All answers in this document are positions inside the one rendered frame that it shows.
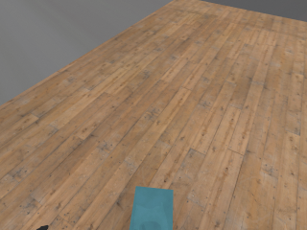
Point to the carton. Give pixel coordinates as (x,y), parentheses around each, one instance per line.
(152,209)

